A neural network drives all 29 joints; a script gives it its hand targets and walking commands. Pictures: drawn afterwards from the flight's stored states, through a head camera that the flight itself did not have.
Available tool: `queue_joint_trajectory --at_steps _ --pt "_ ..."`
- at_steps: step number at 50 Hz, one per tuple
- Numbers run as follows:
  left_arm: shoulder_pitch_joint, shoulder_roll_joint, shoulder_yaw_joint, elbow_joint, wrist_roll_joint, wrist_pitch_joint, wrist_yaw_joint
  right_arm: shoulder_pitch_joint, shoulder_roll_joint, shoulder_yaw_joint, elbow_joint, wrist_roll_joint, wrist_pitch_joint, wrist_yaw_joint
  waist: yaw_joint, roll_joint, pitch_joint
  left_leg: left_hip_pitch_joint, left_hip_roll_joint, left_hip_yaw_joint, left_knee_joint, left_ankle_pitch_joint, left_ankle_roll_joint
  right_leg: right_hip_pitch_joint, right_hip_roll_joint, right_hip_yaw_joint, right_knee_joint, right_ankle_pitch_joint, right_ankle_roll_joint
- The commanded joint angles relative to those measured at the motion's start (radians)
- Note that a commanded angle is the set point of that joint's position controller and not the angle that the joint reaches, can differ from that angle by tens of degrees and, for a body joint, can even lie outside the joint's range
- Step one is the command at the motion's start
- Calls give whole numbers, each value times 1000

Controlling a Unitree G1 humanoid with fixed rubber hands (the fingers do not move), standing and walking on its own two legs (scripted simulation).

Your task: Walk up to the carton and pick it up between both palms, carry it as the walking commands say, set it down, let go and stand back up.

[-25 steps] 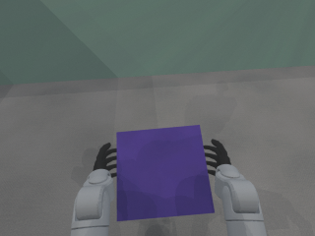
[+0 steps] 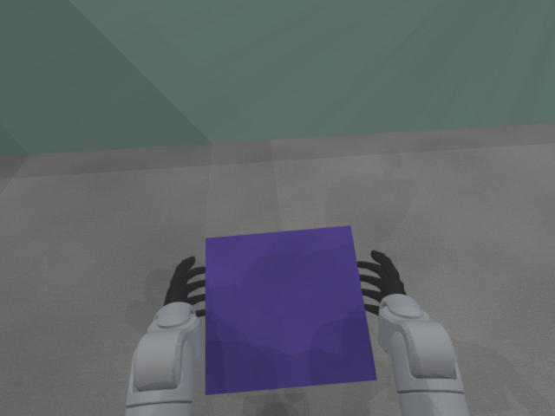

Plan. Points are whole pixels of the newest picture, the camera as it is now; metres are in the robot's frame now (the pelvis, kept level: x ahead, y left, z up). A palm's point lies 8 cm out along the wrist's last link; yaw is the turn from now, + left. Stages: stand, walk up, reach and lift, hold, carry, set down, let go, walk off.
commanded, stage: carry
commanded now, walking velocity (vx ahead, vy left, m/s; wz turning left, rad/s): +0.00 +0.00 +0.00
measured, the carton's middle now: (285, 311) +0.32 +0.00 -0.04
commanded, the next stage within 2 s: hold in 1.26 s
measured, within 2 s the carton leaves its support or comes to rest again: neither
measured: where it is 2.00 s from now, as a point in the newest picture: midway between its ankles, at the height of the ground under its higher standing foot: outside the picture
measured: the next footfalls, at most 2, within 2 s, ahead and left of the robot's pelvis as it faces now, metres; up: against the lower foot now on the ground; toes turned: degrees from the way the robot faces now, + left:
none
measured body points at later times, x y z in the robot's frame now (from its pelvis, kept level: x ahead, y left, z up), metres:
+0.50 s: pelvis +0.00 -0.01 +0.00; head -0.01 -0.02 +0.45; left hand +0.29 +0.14 +0.04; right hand +0.28 -0.16 +0.04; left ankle +0.05 +0.14 -0.73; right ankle +0.00 -0.11 -0.73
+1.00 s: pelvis +0.00 -0.02 +0.00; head -0.01 -0.03 +0.45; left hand +0.28 +0.12 +0.05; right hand +0.28 -0.17 +0.05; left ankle +0.05 +0.14 -0.73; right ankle +0.00 -0.11 -0.73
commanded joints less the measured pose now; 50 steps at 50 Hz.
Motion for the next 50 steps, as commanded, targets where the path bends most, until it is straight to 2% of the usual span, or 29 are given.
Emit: queue_joint_trajectory --at_steps 1,3,5,6,7,9,12,14,15,16,17,20,21,23,26,29,30,33,35,37,39,40,41,42,43,45,47,49,50 --pt "-477 -752 -429 -175 -245 -53 -196 -505 734 419 -191 222 -68 182 2 23 -319 214 94 -67 -38 178 42 34 -98 35 -82 206 -39" --pt "-379 -710 -369 29 -180 -57 -221 -409 704 377 8 139 -68 193 -2 -70 -286 184 80 -67 -29 61 46 21 -105 53 -118 204 -30" --pt "-510 -837 -520 -339 -328 -45 -201 -519 824 505 -347 269 -58 168 -4 -15 -265 200 80 -70 -49 18 31 -17 -119 75 -138 58 -30" --pt "-447 -764 -419 -155 -245 -37 -203 -491 772 444 -177 218 -48 174 -1 -33 -294 209 72 -76 -37 51 43 8 -115 72 -137 129 -39" --pt "-448 -792 -442 -156 -250 -33 -202 -493 795 454 -186 232 -51 178 0 27 -290 207 72 -77 -43 63 31 -17 -107 77 -127 79 -42" --pt "-384 -715 -373 13 -175 -31 -203 -430 704 393 -22 171 -46 189 -2 -5 -238 188 86 -69 -44 73 35 -42 -96 51 -130 68 -28" --pt "-442 -803 -457 -204 -271 -23 -196 -480 786 464 -231 255 -42 180 -1 19 -269 200 82 -55 -56 84 24 -15 -109 61 -112 118 -37" --pt "-405 -777 -402 -62 -220 -23 -204 -467 753 433 -122 202 -39 180 -1 -27 -275 177 72 -60 -26 58 32 0 -113 77 -130 152 -40" --pt "-432 -748 -392 -32 -198 -32 -207 -449 734 393 -49 176 -48 188 -2 43 -288 194 80 -62 -37 110 28 15 -111 60 -118 175 -41" --pt "-476 -767 -433 -150 -240 -47 -199 -439 774 424 -105 210 -46 190 0 -14 -291 204 63 -48 -26 76 21 4 -117 65 -115 193 -40" --pt "-442 -788 -456 -169 -253 -35 -199 -421 783 436 -127 221 -40 187 -2 52 -294 228 84 -62 -15 187 24 -6 -107 54 -99 254 -33" --pt "-450 -759 -391 -89 -228 -48 -205 -491 747 416 -125 202 -55 182 1 -39 -320 220 81 -57 -12 183 30 32 -101 30 -80 275 -35" --pt "-399 -746 -364 3 -194 -39 -210 -467 734 400 -54 190 -56 193 1 -2 -267 187 73 -62 -35 78 29 4 -104 55 -114 171 -34" --pt "-441 -771 -405 -128 -240 -52 -207 -517 771 451 -187 237 -67 183 2 -62 -256 145 62 -58 -44 -25 24 8 -118 81 -163 29 -40" --pt "-471 -865 -508 -319 -315 -14 -183 -500 853 520 -334 305 -24 170 -1 46 -285 203 79 -77 -57 104 25 -12 -110 54 -119 103 -40" --pt "-390 -655 -327 70 -146 -36 -198 -372 664 322 112 130 -40 191 -1 24 -341 242 74 -64 -38 171 31 32 -104 32 -88 219 -43" --pt "-433 -738 -403 -100 -221 -46 -195 -444 730 409 -103 208 -54 187 0 23 -315 224 81 -49 -34 171 26 23 -107 42 -95 236 -42" --pt "-464 -846 -486 -280 -301 -45 -206 -532 827 513 -327 282 -57 185 0 -24 -322 228 84 -66 -11 195 33 14 -107 53 -75 323 -40" --pt "-423 -765 -408 -95 -234 -36 -205 -440 736 403 -122 184 -47 179 -1 -28 -313 209 71 -54 -12 168 22 19 -112 45 -84 298 -37" --pt "-455 -791 -461 -216 -278 -31 -198 -468 782 451 -217 234 -41 175 0 -29 -333 232 74 -62 -5 189 31 35 -107 45 -72 316 -41" --pt "-422 -712 -370 -56 -211 -40 -208 -427 720 378 -52 183 -52 183 0 0 -333 210 70 -61 -24 142 32 56 -123 60 -88 286 -53" --pt "-428 -783 -441 -178 -258 -34 -201 -460 766 450 -205 229 -46 179 -2 -9 -293 203 67 -57 -15 114 27 15 -119 58 -91 248 -42" --pt "-389 -734 -379 -27 -197 -32 -207 -417 722 380 -55 171 -49 187 -1 25 -293 203 64 -54 -28 72 33 5 -121 76 -112 207 -52" --pt "-456 -827 -493 -329 -303 -32 -193 -517 820 510 -351 300 -47 179 0 12 -306 213 75 -59 -33 82 31 12 -123 70 -112 170 -45" --pt "-431 -770 -409 -137 -232 -18 -193 -492 763 447 -167 232 -24 176 0 -66 -271 194 76 -54 -32 75 26 -9 -111 58 -120 161 -42" --pt "-390 -716 -344 -47 -182 -26 -194 -486 714 420 -116 199 -37 174 -1 -31 -259 168 72 -63 -24 54 26 5 -119 71 -140 122 -44" --pt "-467 -777 -430 -232 -264 -17 -187 -514 780 470 -254 257 -24 165 -3 -13 -262 185 72 -64 -20 93 23 11 -126 73 -137 208 -42" --pt "-423 -748 -423 -142 -227 -16 -189 -409 751 432 -105 208 -18 177 -5 27 -226 183 62 -58 -27 49 21 -44 -130 106 -161 130 -44" --pt "-436 -696 -353 6 -169 -31 -205 -434 704 364 15 152 -38 189 -5 -23 -234 168 62 -73 -50 9 20 -25 -119 91 -176 34 -46"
